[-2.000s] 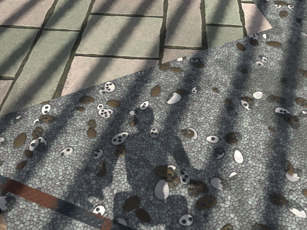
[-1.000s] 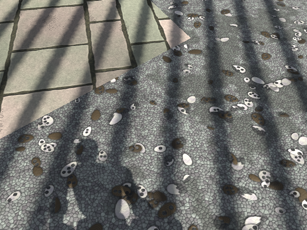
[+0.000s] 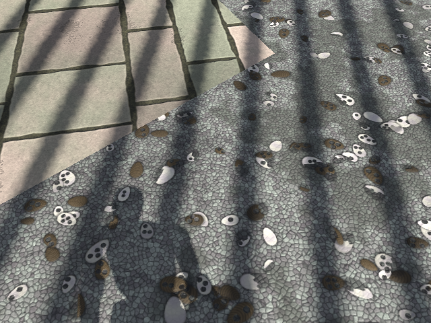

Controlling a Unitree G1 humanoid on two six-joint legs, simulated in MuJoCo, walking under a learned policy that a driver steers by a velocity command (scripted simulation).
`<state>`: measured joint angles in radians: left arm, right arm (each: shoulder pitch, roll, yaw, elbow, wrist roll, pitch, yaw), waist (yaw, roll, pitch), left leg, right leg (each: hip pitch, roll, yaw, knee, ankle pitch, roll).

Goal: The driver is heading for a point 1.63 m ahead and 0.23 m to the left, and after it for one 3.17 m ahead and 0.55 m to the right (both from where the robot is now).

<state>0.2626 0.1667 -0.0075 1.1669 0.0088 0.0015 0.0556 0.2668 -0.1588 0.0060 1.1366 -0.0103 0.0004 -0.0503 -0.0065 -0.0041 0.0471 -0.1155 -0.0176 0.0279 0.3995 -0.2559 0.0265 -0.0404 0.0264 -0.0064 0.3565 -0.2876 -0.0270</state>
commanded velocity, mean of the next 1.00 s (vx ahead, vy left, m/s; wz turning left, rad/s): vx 0.32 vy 0.00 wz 0.00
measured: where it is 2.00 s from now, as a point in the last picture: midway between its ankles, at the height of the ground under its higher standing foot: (201, 223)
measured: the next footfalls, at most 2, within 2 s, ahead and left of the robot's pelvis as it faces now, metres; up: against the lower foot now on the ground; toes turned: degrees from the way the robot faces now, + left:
left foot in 0.46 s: +0.10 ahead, +0.12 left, +0.00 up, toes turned +4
right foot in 0.94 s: +0.45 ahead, -0.01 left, +0.00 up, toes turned -3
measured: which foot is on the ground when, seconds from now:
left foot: down 0.00-0.26, up 0.28-0.44, down 0.46-0.94, up 0.96-1.00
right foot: down 0.00-0.48, up 0.50-0.92, down 0.94-1.00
